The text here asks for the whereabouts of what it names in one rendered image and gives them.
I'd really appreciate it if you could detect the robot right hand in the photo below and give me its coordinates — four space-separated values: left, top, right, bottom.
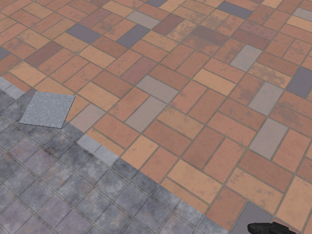
247 221 296 234

